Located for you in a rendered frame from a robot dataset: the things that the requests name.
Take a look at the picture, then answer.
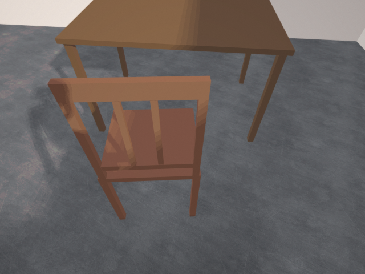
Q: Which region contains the chair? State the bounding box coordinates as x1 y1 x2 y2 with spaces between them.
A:
48 76 211 220

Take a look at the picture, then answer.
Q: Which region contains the table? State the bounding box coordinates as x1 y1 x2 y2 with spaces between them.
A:
55 0 295 142

